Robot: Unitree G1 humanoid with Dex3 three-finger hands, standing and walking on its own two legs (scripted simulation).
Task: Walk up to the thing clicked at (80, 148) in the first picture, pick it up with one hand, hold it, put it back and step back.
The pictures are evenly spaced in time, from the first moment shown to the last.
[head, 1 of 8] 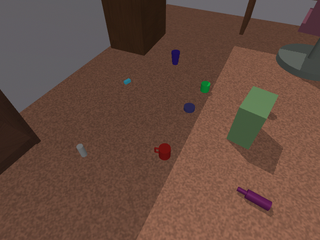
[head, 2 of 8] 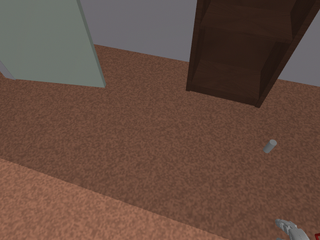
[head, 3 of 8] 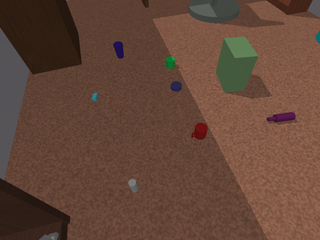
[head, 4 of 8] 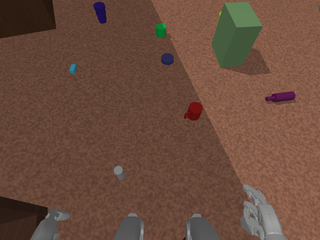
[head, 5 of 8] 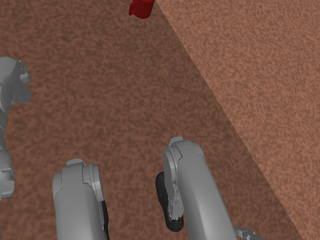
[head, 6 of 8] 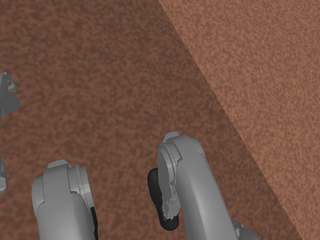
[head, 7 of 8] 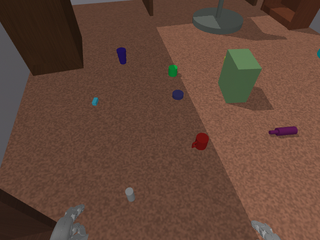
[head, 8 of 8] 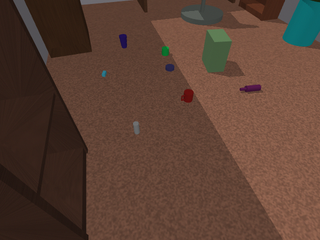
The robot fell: no
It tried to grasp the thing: yes
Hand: left
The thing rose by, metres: 0.67
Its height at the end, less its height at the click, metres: +0.00
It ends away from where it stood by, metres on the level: 0.00
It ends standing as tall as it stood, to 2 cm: yes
